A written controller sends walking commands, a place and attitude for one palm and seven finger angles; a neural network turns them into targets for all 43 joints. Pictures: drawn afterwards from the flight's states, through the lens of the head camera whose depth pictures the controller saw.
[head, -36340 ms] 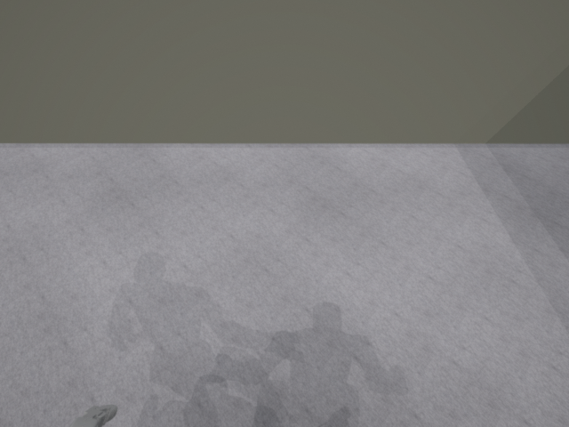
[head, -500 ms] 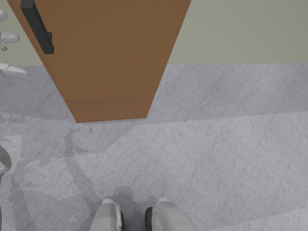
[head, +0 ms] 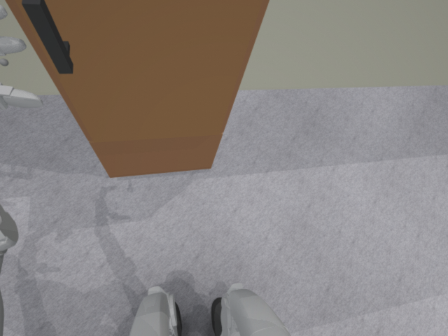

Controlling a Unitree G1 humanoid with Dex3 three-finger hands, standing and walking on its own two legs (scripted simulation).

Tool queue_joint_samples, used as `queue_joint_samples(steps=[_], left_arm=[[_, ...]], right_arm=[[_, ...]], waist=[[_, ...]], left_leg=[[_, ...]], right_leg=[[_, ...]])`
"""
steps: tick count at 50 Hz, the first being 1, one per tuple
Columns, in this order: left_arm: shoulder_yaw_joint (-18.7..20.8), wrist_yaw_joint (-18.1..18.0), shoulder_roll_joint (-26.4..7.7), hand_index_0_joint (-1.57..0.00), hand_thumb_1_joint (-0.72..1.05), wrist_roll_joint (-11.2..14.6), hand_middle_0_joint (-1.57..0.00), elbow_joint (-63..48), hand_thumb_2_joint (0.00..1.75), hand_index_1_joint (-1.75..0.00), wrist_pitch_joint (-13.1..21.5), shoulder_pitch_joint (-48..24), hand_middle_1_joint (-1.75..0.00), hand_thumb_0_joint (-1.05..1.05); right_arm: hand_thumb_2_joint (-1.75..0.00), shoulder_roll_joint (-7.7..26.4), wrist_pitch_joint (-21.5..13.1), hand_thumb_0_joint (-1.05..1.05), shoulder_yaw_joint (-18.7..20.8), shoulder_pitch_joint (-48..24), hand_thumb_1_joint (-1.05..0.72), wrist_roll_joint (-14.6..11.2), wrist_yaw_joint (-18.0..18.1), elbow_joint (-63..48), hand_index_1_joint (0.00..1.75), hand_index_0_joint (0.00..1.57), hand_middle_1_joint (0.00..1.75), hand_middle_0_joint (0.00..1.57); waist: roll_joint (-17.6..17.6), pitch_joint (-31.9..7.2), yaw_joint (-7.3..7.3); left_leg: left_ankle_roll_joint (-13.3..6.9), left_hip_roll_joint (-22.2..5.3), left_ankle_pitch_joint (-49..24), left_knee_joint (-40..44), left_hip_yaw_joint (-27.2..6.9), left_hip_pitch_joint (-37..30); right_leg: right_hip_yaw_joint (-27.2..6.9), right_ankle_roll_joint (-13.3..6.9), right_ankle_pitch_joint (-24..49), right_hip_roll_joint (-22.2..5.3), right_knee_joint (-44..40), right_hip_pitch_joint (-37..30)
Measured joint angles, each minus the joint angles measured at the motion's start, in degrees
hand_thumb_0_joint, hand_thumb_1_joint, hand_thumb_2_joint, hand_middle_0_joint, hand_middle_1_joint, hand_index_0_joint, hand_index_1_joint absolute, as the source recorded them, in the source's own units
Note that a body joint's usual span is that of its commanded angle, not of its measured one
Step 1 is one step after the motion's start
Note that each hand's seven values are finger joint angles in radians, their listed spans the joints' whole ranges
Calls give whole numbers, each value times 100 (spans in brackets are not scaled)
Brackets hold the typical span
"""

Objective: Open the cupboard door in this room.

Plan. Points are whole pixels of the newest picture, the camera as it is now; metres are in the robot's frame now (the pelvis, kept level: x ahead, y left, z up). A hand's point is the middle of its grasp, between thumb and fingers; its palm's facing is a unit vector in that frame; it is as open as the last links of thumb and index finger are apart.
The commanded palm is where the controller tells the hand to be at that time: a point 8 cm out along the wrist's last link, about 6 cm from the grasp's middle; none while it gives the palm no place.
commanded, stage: slide the fingers in behind the handle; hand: left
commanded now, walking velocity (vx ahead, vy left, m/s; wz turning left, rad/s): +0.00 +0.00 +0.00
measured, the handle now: (52, 28) +0.60 +0.22 +0.08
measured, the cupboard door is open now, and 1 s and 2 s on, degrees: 0 0 0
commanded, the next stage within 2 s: close the thumb around the handle in 1.40 s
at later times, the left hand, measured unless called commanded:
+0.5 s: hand (40, 60) +0.53 +0.23 +0.08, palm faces +0.07 -1.00 -0.01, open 13.9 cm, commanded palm +0.52 +0.25 +0.08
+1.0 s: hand (47, 64) +0.53 +0.22 +0.08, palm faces +0.13 -0.99 -0.01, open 14.4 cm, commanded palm +0.51 +0.22 +0.08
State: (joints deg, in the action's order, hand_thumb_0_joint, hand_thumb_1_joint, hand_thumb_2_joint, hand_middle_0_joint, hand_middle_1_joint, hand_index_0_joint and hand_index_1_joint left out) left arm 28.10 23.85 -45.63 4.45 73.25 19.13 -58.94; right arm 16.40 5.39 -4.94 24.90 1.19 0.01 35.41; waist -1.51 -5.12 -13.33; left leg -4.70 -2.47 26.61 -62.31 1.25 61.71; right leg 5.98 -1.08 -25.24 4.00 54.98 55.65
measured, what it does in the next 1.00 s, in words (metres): stands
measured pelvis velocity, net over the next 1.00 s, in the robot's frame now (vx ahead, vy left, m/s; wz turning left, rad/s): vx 0.01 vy -0.02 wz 0.04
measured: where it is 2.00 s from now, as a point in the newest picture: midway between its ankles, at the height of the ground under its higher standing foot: outside the picture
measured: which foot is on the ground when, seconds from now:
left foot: down 0.00-1.00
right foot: down 0.00-1.00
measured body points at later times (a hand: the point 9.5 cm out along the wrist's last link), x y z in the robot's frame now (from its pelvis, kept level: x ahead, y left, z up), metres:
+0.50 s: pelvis +0.00 -0.01 +0.00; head +0.15 +0.03 +0.43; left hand +0.52 +0.28 +0.09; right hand -0.02 -0.27 -0.09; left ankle +0.02 +0.06 -0.66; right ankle +0.00 -0.12 -0.66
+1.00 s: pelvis +0.01 -0.02 +0.01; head +0.15 +0.02 +0.43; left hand +0.52 +0.27 +0.09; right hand +0.00 -0.28 -0.10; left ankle +0.02 +0.06 -0.66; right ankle +0.00 -0.12 -0.66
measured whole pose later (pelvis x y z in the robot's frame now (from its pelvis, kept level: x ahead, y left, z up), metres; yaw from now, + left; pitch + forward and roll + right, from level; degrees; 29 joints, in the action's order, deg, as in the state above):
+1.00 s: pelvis +0.01 -0.02 +0.01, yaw +2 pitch +24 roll -5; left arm 19.7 11.1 -32.9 6.9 69.8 21.5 -56.2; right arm 15.6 4.0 -2.2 24.0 2.1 -2.1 38.5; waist -1.9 -6.4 -10.0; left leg -3.2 -1.6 26.7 -60.4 0.1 58.0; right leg 6.9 -2.5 -26.7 3.5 54.5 52.1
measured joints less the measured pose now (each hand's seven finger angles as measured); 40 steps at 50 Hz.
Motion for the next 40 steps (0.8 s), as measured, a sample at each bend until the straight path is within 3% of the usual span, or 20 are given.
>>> queue_joint_samples(steps=[7, 17, 40], left_arm=[[-101, -191, 341, -30, -50, 22, -30, -93, 30, -120, -70, 73, -120, -1], [-128, -576, 564, -30, -49, -83, -30, -155, 30, -120, 54, 143, -120, -1], [-459, -997, 1017, -25, -49, 100, -24, -296, 30, -119, 185, 306, -118, -1]], right_arm=[[-90, 12, 24, 1, 54, 22, -91, 21, -33, 36, 30, 20, 30, 20], [-90, -29, -7, 1, 68, -30, -91, 48, -96, -34, 30, 20, 30, 20], [-90, -59, -63, 1, 180, -72, -91, 49, -162, 150, 30, 20, 30, 20]], waist=[[-7, -54, 20], [-28, -68, 5], [-32, -107, 219]], left_leg=[[-4, 12, -24, 78, 12, -87], [17, -3, -10, 117, 57, -209], [127, 23, 2, 179, -19, -356]], right_leg=[[-16, 6, 23, -8, -68, -80], [-66, -14, 2, 6, -60, -160], [-1, -119, -90, -4, -39, -292]])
